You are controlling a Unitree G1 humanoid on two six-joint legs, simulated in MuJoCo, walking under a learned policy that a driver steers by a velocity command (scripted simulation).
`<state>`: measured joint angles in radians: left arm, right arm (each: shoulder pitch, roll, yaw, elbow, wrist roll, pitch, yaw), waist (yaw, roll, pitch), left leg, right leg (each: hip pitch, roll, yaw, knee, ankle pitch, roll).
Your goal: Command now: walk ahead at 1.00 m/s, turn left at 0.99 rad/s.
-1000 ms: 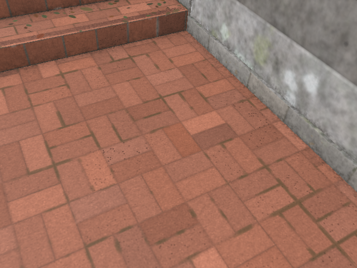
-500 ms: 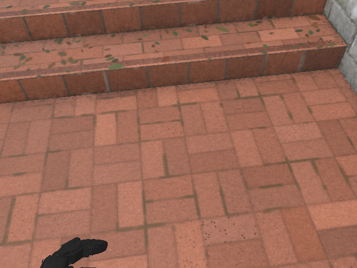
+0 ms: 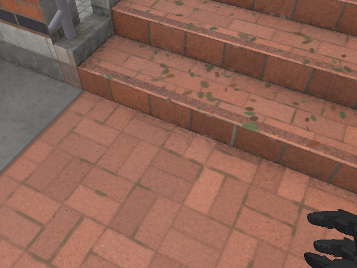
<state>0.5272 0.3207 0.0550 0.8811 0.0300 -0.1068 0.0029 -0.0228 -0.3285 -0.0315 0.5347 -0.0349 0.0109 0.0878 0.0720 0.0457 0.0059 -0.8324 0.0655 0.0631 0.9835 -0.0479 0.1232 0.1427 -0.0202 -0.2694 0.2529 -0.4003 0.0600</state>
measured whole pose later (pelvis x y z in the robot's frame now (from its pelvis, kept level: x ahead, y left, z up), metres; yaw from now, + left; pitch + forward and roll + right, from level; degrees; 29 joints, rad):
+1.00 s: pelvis +0.92 -0.03 +0.01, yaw -28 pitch +5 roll +2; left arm 0.31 0.33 0.09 0.78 -0.01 -0.07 0.02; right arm 0.08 -0.23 0.03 0.60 -0.08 -0.12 -0.03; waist 0.04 -0.03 -0.01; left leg -0.27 0.07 0.00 0.46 -0.27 -0.04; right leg -0.40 0.17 0.13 1.22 -0.41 -0.12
